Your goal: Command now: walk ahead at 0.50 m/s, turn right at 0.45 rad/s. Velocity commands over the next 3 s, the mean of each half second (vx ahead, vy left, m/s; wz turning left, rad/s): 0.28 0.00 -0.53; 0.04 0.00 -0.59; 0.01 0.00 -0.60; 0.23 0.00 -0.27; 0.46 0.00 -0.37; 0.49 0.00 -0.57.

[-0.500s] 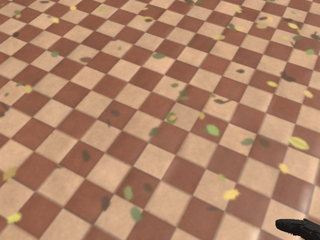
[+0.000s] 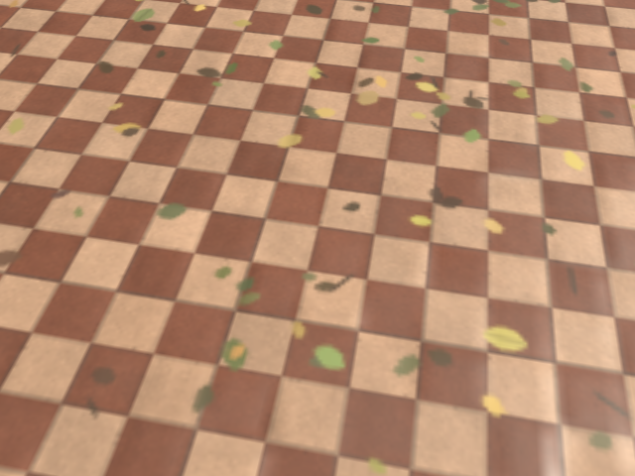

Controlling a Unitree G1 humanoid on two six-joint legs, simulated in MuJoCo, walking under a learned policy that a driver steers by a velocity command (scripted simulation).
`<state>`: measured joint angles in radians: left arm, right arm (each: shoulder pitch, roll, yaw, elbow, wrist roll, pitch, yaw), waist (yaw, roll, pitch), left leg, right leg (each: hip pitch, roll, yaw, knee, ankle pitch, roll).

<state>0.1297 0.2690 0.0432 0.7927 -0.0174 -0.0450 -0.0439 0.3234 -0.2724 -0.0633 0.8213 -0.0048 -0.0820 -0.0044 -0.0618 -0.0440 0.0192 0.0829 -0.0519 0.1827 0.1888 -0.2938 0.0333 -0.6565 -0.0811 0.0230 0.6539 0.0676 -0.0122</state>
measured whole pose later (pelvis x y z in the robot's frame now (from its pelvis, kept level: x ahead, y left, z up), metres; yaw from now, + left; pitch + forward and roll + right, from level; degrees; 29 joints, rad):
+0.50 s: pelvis +0.23 -0.03 +0.00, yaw -18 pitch +3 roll +0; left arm 0.21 0.31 0.08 0.70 -0.02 0.03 0.03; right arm 0.08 -0.29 -0.04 0.70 -0.01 -0.04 -0.02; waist 0.04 0.02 0.04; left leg -0.56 0.00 -0.12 0.68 -0.17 -0.09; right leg -0.27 0.13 0.16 0.48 -0.25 -0.07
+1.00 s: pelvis +0.27 -0.05 -0.01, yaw -36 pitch +1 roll +1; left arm 0.19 0.31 0.08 0.63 -0.01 0.07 0.00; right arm 0.12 -0.30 -0.08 0.72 0.00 0.02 -0.02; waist -0.01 0.02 0.06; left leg -0.33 0.11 0.13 0.59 -0.28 -0.04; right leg -0.29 -0.01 -0.01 0.58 -0.30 -0.02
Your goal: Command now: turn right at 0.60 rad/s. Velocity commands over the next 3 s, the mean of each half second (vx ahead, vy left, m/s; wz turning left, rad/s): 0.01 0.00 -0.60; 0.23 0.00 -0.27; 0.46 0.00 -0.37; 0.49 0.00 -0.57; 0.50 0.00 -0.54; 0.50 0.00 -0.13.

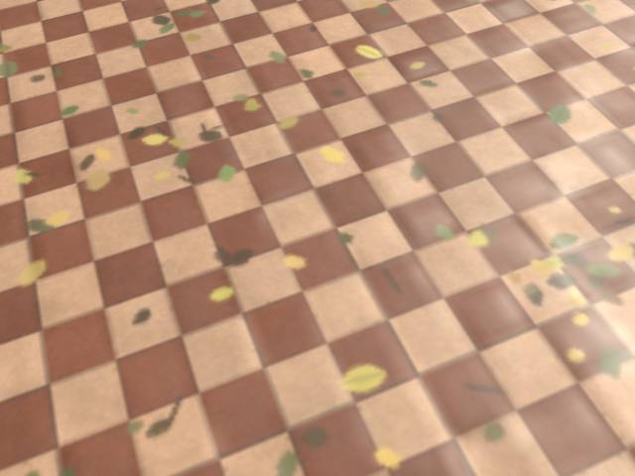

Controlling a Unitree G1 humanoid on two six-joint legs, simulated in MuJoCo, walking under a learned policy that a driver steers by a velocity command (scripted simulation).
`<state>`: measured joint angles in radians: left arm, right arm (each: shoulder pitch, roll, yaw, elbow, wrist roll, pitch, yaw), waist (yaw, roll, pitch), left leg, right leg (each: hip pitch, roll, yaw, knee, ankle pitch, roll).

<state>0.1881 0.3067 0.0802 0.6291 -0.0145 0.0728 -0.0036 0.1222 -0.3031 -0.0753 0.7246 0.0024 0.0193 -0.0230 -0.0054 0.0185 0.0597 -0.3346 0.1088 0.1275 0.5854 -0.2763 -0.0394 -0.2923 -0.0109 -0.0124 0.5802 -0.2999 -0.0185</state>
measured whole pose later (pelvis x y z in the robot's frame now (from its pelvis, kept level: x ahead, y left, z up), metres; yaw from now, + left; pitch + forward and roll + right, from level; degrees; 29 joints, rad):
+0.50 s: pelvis +0.01 +0.01 +0.00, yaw -18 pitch +1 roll +1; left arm 0.16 0.33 0.08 0.62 -0.02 0.06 0.03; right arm 0.11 -0.29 -0.08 0.71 -0.01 -0.02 0.00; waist 0.02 -0.04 0.04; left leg -0.26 -0.05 -0.05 0.49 -0.24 -0.01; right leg -0.36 0.12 0.25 0.66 -0.38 -0.02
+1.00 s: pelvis +0.05 -0.05 +0.02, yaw -24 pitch +1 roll +1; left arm 0.34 0.25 0.04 0.71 -0.01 -0.06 -0.01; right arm 0.27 -0.31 -0.06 0.77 0.02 -0.06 0.02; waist 0.01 0.04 -0.01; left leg -0.47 0.06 0.00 1.00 -0.34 0.03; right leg -0.12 0.03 0.01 0.38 -0.28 -0.05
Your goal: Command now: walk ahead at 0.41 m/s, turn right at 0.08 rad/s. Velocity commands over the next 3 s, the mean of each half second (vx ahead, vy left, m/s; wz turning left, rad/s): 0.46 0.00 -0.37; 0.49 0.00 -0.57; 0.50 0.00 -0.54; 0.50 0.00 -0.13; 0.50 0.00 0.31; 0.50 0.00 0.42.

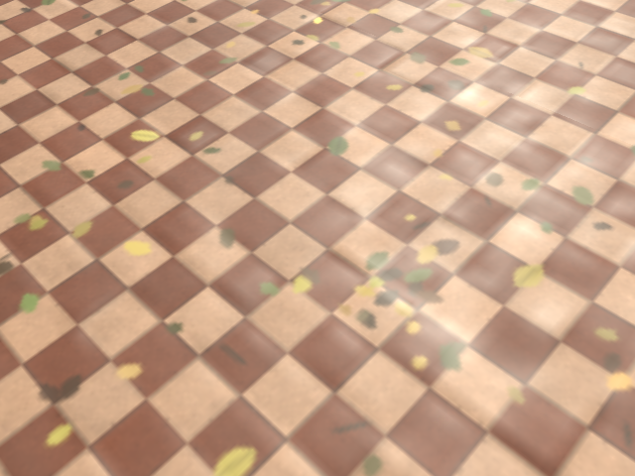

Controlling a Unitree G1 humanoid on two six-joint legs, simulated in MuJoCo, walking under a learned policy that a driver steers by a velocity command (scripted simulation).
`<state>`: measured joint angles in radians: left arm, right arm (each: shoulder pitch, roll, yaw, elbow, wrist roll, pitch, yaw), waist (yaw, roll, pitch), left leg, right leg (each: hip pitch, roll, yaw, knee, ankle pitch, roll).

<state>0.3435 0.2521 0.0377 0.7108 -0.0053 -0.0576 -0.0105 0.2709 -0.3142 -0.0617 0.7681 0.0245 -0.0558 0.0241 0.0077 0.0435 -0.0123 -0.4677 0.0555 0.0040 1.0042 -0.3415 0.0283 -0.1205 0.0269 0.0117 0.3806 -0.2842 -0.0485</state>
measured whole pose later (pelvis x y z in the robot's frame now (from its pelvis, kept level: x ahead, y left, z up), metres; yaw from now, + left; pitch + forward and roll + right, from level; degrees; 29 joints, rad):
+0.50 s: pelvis +0.25 +0.04 -0.01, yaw -12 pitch +0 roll +2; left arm 0.31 0.32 0.07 0.74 -0.04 -0.02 0.02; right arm 0.20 -0.27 -0.06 0.76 -0.01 -0.10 0.02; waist 0.00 -0.05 0.05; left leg -0.25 -0.02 0.10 0.41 -0.17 0.03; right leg -0.50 -0.07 0.06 1.17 -0.34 -0.01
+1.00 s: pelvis +0.49 -0.10 -0.01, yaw -29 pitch +1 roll +1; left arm 0.28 0.30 0.07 0.65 -0.01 -0.04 -0.03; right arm 0.16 -0.32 -0.05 0.75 0.01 -0.10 0.01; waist 0.01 0.02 0.09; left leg -0.48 0.07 -0.04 1.14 -0.34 0.00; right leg -0.31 0.08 0.02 0.47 -0.17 -0.10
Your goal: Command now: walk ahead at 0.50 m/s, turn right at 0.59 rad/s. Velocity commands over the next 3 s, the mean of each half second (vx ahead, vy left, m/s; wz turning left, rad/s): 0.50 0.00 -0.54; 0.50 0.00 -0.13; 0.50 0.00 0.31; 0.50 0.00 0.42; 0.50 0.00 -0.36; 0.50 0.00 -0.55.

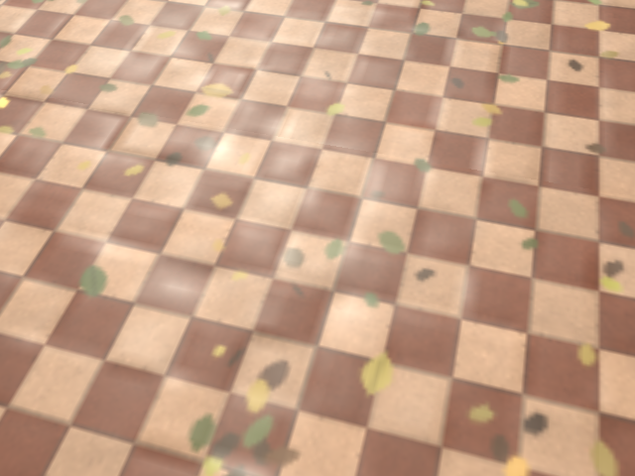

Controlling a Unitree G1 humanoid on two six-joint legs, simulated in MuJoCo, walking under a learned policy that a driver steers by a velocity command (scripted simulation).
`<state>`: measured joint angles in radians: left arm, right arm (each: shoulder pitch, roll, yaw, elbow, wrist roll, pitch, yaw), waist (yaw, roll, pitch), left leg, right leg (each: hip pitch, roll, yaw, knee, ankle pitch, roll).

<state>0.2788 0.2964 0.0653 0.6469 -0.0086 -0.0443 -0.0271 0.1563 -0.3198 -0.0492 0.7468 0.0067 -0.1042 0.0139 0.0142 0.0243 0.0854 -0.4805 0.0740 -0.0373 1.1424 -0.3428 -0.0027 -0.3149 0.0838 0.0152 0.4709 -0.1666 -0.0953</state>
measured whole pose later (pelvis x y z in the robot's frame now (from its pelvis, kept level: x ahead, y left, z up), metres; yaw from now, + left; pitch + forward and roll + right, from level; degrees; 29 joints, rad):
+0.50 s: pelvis +0.29 +0.05 +0.00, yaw -16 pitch +1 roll +1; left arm 0.29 0.31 0.06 0.69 -0.02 -0.03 0.01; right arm 0.24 -0.27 -0.05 0.78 -0.01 -0.10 0.03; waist -0.02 -0.04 0.03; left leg -0.25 -0.04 0.03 0.42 -0.19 0.03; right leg -0.49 -0.01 0.08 1.14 -0.36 -0.01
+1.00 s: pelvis +0.53 -0.09 +0.01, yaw -18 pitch +1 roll +0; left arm 0.25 0.27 0.05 0.72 0.00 -0.07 -0.03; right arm 0.25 -0.32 -0.04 0.82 0.02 -0.07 0.01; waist 0.01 0.04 0.03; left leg -0.52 0.09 -0.02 1.09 -0.31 0.00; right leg -0.25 0.05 -0.03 0.39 -0.16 -0.06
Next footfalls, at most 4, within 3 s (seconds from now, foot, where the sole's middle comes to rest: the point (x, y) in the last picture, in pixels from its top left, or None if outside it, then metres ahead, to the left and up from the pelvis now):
0.32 left None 0.38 0.13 -0.77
0.82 right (441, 409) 0.57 -0.19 -0.77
1.34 left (366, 270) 0.92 -0.05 -0.77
1.84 right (441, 189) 1.19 -0.26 -0.77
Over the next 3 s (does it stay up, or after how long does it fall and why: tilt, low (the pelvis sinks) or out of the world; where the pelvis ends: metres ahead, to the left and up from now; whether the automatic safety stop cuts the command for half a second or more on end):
stays up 1.59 -0.23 0.01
